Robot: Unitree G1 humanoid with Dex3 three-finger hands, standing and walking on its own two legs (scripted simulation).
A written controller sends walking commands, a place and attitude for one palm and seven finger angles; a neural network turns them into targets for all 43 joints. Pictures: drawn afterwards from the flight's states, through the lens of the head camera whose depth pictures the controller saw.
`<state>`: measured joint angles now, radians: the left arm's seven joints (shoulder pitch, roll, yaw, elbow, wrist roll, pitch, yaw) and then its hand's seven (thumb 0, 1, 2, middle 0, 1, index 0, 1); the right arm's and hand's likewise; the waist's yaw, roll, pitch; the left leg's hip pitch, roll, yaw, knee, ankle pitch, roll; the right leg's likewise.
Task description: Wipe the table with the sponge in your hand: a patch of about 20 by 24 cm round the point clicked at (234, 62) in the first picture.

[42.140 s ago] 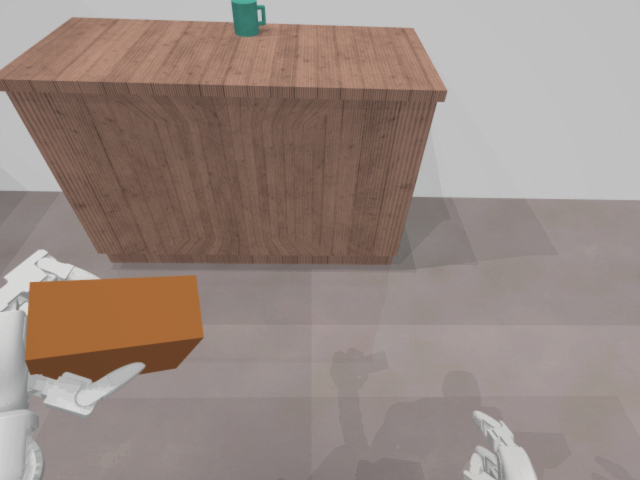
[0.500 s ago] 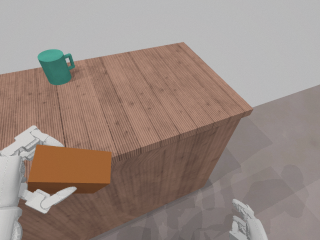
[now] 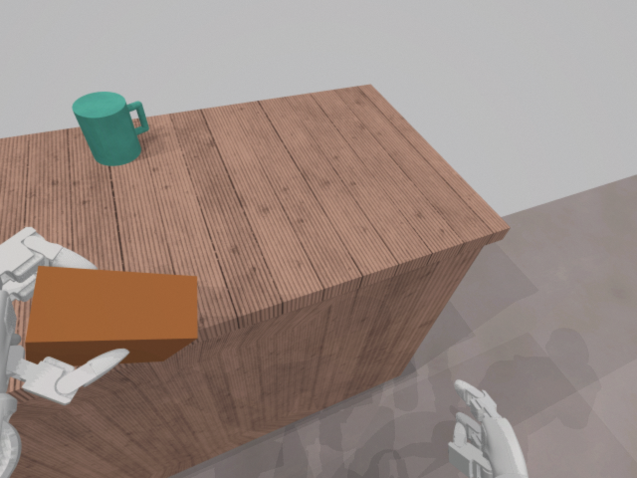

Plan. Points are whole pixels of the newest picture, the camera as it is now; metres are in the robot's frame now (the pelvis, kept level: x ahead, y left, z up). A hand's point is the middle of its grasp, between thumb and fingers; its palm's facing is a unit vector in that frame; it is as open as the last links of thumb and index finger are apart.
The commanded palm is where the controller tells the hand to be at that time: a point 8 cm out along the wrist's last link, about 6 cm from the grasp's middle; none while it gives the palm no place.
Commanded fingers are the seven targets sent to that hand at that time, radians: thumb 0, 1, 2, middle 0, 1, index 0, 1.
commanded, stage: come to a stop and stand still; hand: left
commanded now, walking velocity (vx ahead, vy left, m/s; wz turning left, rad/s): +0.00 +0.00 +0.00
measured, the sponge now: (136, 322) +0.24 +0.22 +0.11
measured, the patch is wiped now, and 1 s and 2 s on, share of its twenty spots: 0.00 0.00 0.00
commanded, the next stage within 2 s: look again from close up in 0.06 s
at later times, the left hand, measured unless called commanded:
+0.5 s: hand (71, 334) +0.20 +0.24 +0.15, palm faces +0.39 -0.85 -0.36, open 10.3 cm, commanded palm +0.14 +0.28 +0.17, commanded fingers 0.00 0.10 1.30 -1.20 -1.60 -1.20 -1.60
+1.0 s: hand (47, 362) +0.17 +0.24 +0.17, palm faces +0.49 -0.65 -0.58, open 10.3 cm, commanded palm +0.14 +0.27 +0.20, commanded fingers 0.00 0.10 1.30 -1.20 -1.60 -1.20 -1.60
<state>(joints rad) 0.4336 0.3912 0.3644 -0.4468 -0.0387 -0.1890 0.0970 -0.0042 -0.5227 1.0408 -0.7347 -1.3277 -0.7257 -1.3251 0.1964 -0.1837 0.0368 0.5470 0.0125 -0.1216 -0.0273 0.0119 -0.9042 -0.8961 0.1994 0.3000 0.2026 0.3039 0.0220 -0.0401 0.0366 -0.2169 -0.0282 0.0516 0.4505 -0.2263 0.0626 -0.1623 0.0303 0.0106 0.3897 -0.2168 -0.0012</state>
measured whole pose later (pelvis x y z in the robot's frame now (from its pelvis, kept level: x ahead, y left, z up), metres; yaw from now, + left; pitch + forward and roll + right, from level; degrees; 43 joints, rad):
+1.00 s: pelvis -0.04 -0.05 -0.01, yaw +3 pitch -5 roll +0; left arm 0.25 0.48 0.32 -0.36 0.11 0.02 0.09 0.00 -0.53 1.04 -0.74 -1.33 -0.73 -1.32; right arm 0.15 -0.23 0.05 0.66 -0.01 -0.11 -0.05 0.01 -0.90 -0.90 0.20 0.30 0.20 0.30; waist 0.09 0.04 0.02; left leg -0.26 -0.01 -0.01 0.55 -0.21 0.01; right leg -0.22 0.05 -0.06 0.55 -0.26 -0.06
